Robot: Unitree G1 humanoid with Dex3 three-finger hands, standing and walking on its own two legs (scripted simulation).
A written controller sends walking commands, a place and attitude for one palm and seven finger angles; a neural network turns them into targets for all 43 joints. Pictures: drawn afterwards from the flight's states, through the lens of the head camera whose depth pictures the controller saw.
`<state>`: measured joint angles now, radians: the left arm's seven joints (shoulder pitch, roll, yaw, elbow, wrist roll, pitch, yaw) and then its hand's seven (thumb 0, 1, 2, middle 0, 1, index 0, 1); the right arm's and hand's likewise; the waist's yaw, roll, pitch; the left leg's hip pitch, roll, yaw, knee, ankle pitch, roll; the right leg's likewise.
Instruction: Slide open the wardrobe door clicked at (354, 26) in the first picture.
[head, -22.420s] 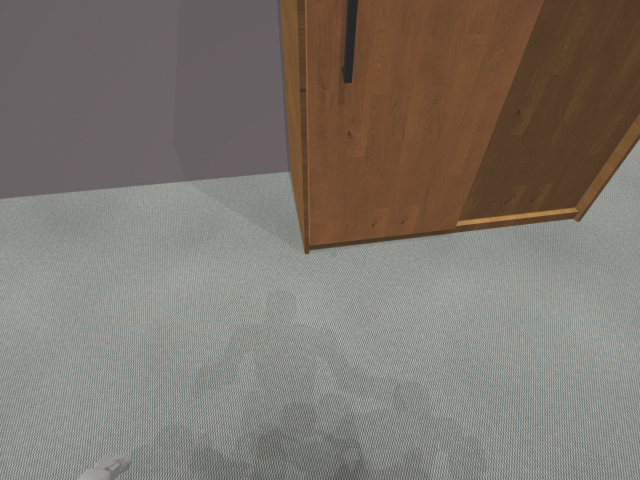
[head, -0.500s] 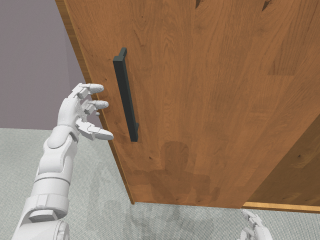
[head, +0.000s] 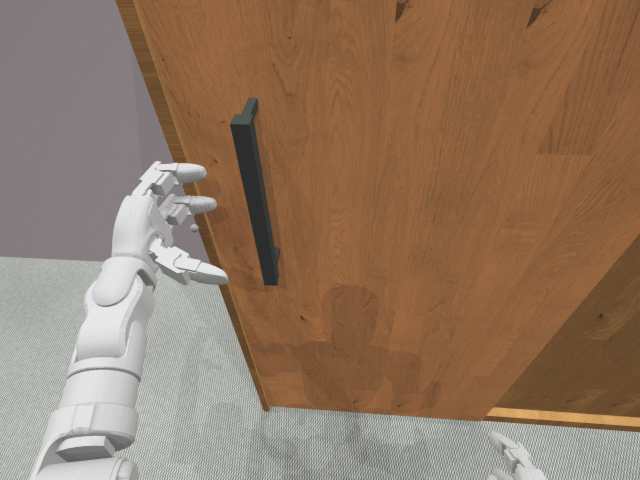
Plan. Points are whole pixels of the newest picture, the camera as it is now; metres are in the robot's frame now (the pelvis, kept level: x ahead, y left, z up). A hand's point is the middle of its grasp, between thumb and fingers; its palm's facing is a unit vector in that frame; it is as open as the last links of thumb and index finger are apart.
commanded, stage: move the hooked fingers beside the handle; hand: left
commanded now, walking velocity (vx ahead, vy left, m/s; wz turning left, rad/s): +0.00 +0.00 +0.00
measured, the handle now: (262, 205) +0.43 +0.11 +0.13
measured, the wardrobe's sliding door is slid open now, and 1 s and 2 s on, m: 0.00 0.00 0.00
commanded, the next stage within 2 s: none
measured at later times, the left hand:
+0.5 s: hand (207, 235) +0.37 +0.17 +0.13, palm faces +0.00 -1.00 +0.00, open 14.0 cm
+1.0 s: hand (214, 232) +0.36 +0.15 +0.14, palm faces +0.03 -1.00 -0.01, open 14.0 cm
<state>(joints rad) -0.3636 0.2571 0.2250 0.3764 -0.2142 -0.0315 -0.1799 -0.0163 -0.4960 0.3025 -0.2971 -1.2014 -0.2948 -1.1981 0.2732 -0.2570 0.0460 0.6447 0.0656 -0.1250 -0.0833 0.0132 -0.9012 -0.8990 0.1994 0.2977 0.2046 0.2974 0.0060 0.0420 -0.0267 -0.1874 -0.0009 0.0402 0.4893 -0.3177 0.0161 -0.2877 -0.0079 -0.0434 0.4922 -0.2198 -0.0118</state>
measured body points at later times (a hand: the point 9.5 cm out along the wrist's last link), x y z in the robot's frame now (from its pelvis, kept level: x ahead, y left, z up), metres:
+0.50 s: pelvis +0.00 +0.00 +0.00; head +0.00 -0.02 +0.45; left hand +0.37 +0.22 +0.13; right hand +0.15 -0.24 -0.10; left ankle -0.04 +0.11 -0.74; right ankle +0.02 -0.11 -0.74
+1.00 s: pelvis +0.00 -0.01 +0.00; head +0.00 -0.02 +0.45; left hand +0.36 +0.21 +0.15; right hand +0.15 -0.24 -0.10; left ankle -0.04 +0.11 -0.74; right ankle +0.02 -0.11 -0.74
